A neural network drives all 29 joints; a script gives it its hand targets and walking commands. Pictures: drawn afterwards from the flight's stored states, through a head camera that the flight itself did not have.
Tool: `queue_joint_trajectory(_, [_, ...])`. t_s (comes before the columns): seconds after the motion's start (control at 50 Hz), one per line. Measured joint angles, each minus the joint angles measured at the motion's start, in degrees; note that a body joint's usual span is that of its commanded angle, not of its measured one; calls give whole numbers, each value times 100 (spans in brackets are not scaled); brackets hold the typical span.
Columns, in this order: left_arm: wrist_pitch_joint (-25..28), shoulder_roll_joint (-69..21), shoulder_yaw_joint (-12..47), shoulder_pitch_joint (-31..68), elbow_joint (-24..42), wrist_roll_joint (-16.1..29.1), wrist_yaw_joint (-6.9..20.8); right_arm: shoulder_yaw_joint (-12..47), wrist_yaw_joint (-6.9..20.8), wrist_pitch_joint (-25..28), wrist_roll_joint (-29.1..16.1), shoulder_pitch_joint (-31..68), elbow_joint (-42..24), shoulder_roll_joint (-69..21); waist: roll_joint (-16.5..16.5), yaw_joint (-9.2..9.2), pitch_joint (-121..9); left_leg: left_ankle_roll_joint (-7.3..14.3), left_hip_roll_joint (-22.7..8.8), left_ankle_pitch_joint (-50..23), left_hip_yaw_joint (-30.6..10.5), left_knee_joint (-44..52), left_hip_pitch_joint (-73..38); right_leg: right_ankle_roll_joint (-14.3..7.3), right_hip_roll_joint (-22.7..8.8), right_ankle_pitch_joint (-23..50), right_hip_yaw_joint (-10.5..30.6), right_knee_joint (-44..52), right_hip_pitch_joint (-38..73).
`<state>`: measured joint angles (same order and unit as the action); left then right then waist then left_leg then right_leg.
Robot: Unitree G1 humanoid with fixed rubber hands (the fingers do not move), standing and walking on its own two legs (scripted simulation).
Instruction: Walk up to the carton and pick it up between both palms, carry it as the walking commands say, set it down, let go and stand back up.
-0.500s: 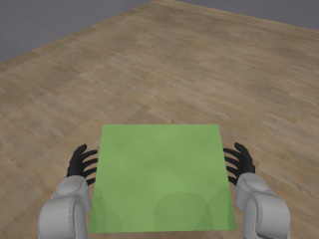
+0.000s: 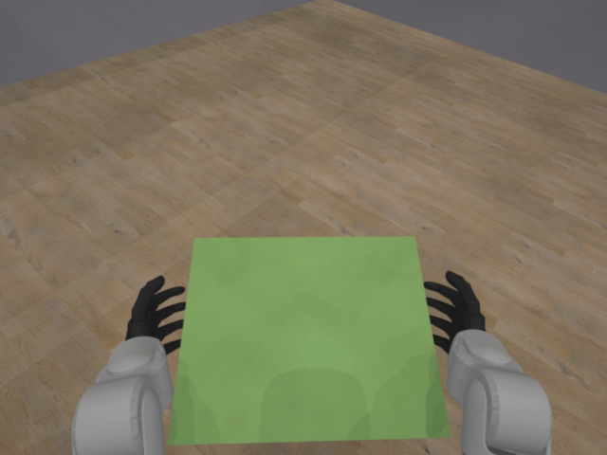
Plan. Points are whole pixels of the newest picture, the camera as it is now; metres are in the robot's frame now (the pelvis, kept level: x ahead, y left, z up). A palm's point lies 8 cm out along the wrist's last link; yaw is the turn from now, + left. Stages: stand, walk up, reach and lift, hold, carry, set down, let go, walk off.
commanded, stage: carry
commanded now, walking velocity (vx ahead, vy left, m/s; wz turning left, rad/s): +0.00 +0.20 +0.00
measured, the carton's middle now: (305, 342) +0.29 +0.00 +0.00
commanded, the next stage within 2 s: none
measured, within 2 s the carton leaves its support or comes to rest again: neither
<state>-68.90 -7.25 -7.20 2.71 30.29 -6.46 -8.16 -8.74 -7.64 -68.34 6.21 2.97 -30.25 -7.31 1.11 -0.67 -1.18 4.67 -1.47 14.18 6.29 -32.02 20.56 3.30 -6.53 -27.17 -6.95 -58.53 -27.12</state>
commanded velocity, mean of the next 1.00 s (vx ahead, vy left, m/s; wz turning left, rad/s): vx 0.00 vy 0.01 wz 0.00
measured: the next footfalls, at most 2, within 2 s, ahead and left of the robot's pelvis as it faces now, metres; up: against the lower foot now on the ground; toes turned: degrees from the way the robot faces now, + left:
right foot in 0.54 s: -0.05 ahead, -0.14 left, +0.00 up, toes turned -9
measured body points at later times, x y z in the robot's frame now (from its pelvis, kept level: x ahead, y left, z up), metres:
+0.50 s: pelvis -0.06 +0.03 +0.00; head -0.06 +0.05 +0.45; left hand +0.20 +0.20 +0.08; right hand +0.19 -0.16 +0.10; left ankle +0.03 +0.06 -0.74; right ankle -0.09 -0.13 -0.72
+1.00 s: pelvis -0.09 -0.01 +0.00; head -0.11 -0.02 +0.45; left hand +0.17 +0.15 +0.10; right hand +0.15 -0.21 +0.09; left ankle +0.03 +0.06 -0.73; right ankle -0.09 -0.13 -0.73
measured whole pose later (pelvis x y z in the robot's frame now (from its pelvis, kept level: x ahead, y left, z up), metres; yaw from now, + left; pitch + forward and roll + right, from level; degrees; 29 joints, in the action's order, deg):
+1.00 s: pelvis -0.09 -0.01 +0.00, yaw -3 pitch +0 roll -1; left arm -72.3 -7.3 -7.3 3.0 30.4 -6.5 -8.4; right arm -8.7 -8.2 -71.3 6.2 2.2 -30.2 -7.3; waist -2.7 -0.7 -3.6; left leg 2.1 -1.7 4.2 10.0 -22.6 20.9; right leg 0.8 -2.5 -17.3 -6.9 -29.0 -14.1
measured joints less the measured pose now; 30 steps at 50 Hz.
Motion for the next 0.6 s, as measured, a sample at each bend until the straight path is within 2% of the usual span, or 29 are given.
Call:
queue_joint_trajectory(0.12, [-16,1,5,46,6,0,-28,0,4,48,0,-17,1,-2,-134,-2,-21,212,116,-199,204,195,18,-25,67,-5,5,-234,-4])
queue_joint_trajectory(0.2, [-109,2,8,46,7,1,-26,0,4,3,0,-72,2,-2,-283,-4,-23,319,176,-325,300,300,52,-34,158,-8,8,92,72])
queue_joint_trajectory(0.4, [-166,2,0,44,8,1,-25,0,-3,-69,0,-72,0,-2,-236,-4,-83,343,182,-793,351,781,78,-95,231,-8,9,1162,487])
queue_joint_trajectory(0.46, [-168,3,-1,43,9,0,-24,0,-3,-77,0,-70,0,-2,-213,-7,-153,295,165,-973,354,1000,84,-150,257,-1,13,1786,767])
queue_joint_trajectory(0.52, [-170,3,-1,42,11,1,-24,1,-5,-85,0,-71,0,-3,-162,-11,-176,196,180,-1047,371,1050,89,-195,261,74,19,2940,1305])
queue_joint_trajectory(0.54, [-170,2,-1,42,9,1,-22,0,-8,-87,0,-70,1,-2,-153,-6,-175,159,182,-1062,371,1051,89,-194,272,267,11,3232,1427])
queue_joint_trajectory(0.6, [-185,-1,0,28,7,1,-18,0,-11,-114,0,-76,1,0,-179,-2,-198,-24,143,-1079,368,1042,62,-100,289,941,7,3339,1448])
